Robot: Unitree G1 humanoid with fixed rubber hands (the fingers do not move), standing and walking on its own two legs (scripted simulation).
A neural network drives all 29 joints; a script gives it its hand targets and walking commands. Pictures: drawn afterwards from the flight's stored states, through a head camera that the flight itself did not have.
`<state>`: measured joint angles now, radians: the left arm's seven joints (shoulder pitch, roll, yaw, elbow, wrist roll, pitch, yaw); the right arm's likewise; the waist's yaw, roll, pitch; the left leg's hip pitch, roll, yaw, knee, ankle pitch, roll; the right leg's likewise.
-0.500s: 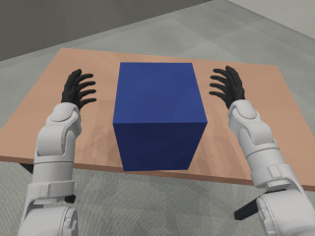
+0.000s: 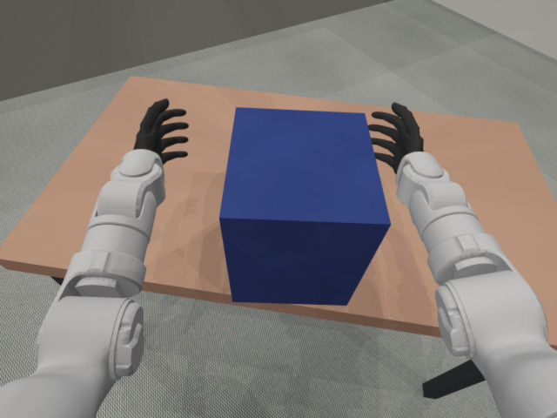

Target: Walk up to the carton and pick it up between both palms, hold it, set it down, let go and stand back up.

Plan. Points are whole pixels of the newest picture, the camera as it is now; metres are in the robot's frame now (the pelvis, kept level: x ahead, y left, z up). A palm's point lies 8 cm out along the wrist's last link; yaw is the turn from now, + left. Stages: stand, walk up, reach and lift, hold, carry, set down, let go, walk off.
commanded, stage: reach and lift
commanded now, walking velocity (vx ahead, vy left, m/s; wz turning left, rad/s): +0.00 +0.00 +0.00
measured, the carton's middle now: (294, 212) +0.41 -0.01 +0.03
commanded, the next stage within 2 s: none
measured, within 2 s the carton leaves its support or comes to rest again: neither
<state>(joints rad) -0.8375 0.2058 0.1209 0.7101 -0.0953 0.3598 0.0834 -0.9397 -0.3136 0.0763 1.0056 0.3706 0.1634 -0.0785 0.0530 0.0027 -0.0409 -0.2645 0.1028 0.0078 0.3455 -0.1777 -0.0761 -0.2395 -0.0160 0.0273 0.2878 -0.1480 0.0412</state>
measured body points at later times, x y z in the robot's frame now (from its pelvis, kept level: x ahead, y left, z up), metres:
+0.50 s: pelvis -0.01 +0.00 -0.01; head +0.04 +0.00 +0.44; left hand +0.41 +0.18 +0.06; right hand +0.44 -0.16 +0.07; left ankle -0.01 +0.16 -0.75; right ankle -0.01 -0.15 -0.75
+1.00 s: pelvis -0.01 +0.01 -0.02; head +0.05 +0.00 +0.43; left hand +0.42 +0.15 +0.05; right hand +0.44 -0.15 +0.06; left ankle -0.01 +0.16 -0.75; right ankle -0.01 -0.15 -0.75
